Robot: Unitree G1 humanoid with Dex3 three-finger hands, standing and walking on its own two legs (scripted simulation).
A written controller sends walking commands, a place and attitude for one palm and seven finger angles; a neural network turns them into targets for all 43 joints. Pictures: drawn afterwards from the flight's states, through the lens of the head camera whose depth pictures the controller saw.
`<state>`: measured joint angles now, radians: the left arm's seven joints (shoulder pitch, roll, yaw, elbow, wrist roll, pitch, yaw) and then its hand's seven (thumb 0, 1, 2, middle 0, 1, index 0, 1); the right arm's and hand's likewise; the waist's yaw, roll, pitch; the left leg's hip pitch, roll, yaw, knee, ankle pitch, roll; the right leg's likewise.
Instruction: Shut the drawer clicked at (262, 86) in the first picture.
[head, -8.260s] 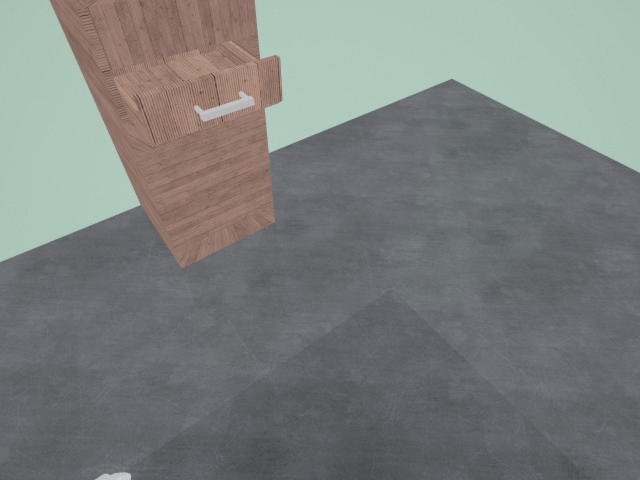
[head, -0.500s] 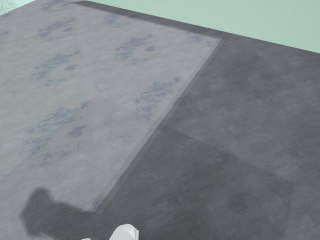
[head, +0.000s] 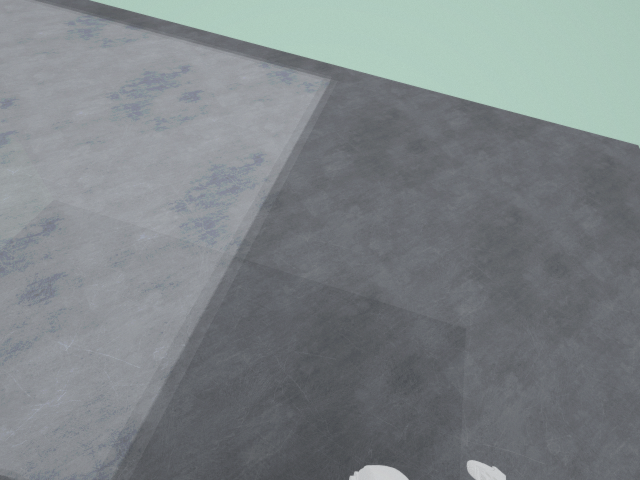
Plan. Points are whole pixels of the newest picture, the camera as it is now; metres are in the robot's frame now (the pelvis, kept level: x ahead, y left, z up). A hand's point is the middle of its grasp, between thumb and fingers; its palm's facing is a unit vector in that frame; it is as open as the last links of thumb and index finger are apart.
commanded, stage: turn to face it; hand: left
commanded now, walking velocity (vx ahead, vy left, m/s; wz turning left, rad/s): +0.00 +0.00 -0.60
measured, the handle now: out of the picture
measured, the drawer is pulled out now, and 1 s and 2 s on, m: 0.16 0.16 0.16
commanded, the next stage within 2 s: none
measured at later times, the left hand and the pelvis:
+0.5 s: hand (271, 445) +0.19 +0.08 -0.15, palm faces -0.35 -0.90 -0.27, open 7.3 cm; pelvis -0.01 -0.06 -0.01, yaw -19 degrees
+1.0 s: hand (231, 459) +0.17 +0.13 -0.19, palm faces -0.50 -0.85 -0.20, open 7.4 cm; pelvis +0.02 -0.02 -0.01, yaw -37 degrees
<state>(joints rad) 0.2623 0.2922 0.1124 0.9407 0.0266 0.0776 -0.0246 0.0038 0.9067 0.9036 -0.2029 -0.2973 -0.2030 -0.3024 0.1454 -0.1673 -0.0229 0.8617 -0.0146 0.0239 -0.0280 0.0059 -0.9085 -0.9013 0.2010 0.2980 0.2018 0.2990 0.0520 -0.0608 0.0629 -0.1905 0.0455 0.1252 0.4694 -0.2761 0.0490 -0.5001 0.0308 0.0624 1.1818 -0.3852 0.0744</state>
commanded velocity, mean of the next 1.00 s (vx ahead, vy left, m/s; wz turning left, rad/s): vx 0.00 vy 0.00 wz -0.60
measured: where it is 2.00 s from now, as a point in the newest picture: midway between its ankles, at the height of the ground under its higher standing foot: outside the picture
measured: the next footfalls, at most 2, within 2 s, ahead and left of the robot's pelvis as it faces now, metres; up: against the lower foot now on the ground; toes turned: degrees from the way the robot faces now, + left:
right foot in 0.40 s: -0.02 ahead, -0.16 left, +0.00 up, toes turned -22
left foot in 0.90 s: +0.11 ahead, +0.03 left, +0.00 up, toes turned -30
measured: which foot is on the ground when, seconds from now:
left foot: down 0.00-0.40, up 0.42-0.88, down 0.90-1.00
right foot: up 0.00-0.38, down 0.40-0.90, up 0.92-1.00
